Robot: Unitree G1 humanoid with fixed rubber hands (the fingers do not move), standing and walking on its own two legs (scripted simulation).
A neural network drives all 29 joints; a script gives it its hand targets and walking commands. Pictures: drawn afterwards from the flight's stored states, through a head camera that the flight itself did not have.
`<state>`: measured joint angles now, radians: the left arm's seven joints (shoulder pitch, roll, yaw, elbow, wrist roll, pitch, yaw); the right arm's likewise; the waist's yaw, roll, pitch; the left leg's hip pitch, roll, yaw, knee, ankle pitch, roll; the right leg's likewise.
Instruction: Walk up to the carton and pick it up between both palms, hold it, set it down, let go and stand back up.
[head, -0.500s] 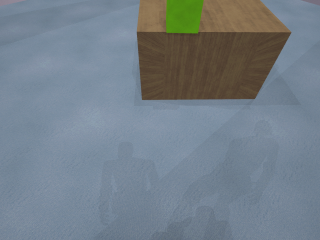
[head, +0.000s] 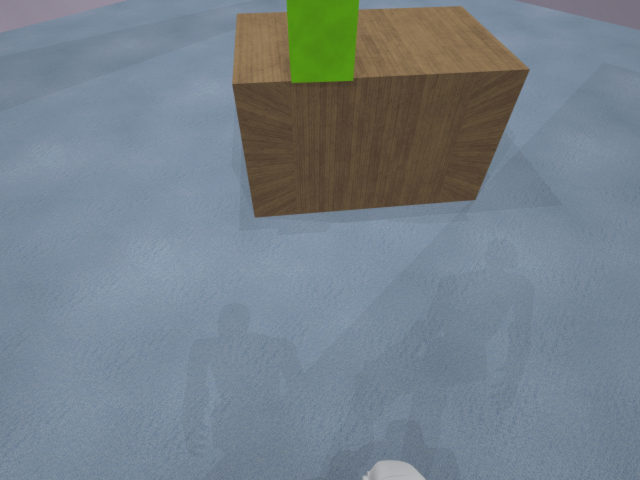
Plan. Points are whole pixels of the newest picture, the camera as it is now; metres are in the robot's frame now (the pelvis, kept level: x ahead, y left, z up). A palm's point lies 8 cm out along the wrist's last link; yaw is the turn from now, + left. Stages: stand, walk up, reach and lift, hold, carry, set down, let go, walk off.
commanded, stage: walk up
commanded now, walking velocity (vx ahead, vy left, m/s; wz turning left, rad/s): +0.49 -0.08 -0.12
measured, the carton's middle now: (320, 31) +1.40 -0.11 -0.01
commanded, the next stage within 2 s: none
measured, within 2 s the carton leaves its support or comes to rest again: neither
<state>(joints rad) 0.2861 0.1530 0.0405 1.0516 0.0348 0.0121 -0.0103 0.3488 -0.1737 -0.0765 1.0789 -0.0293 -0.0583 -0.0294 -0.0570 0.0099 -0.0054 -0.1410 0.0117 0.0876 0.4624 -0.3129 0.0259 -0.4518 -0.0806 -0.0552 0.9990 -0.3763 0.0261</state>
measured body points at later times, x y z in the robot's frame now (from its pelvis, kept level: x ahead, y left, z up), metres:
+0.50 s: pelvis +0.18 -0.01 -0.02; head +0.17 +0.02 +0.43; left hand +0.10 +0.20 -0.19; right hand +0.32 -0.24 -0.13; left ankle +0.30 +0.11 -0.74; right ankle +0.09 -0.18 -0.74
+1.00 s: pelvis +0.39 +0.04 +0.00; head +0.38 +0.08 +0.45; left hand +0.52 +0.25 -0.16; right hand +0.22 -0.14 -0.13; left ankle +0.31 +0.11 -0.74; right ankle +0.48 -0.12 -0.67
